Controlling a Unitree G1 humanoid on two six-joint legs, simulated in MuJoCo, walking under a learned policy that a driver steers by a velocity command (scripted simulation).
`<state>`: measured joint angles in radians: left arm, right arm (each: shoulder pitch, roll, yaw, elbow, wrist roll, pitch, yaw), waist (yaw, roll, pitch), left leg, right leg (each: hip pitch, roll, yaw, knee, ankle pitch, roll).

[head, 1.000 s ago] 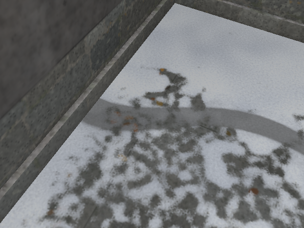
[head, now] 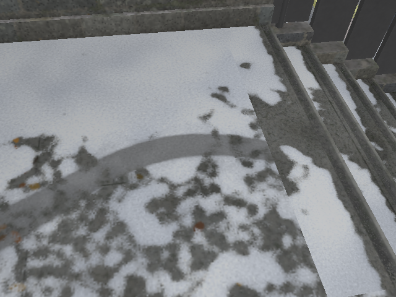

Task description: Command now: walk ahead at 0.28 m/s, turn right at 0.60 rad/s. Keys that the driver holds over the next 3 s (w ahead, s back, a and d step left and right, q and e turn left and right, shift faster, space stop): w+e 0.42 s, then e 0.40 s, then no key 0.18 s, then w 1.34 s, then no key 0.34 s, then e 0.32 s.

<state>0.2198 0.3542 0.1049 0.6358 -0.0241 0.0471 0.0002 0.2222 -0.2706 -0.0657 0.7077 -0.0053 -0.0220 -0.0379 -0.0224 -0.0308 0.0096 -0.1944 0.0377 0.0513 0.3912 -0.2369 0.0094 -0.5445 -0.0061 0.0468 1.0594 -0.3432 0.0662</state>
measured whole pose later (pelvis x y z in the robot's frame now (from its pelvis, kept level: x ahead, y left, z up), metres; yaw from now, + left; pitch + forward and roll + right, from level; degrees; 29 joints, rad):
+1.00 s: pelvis +0.32 -0.13 -0.01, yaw -34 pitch +0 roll +2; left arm 0.16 0.31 0.06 0.62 0.00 0.05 0.03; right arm 0.12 -0.30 -0.06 0.73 0.00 -0.01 0.00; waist -0.03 0.00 0.10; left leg -0.31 0.02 0.13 0.40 -0.10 0.04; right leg -0.47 -0.05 0.03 0.82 -0.38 0.06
